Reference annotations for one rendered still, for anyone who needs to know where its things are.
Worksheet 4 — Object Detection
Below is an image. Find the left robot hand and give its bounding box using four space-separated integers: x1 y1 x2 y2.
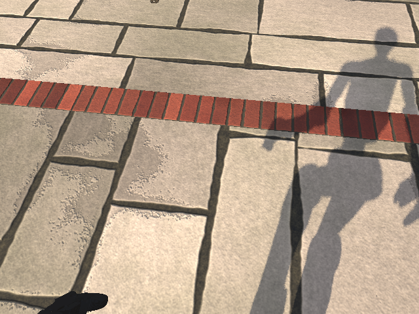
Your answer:
38 291 108 314

